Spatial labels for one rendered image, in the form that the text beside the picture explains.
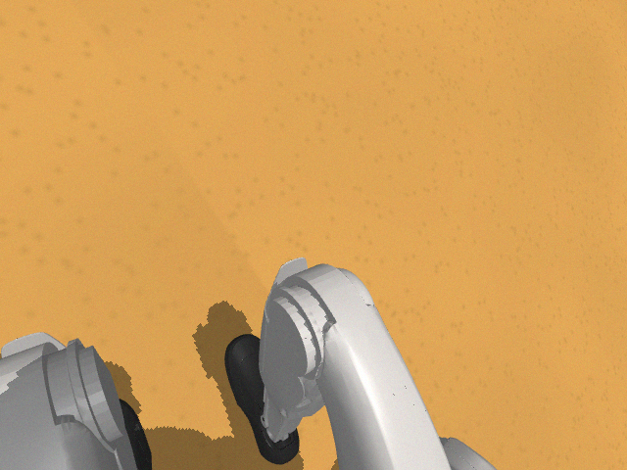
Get right robot hand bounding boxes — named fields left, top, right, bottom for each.
left=439, top=437, right=497, bottom=470

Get left robot foot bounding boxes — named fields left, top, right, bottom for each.
left=119, top=399, right=152, bottom=470

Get right robot foot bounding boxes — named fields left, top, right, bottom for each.
left=224, top=334, right=300, bottom=464

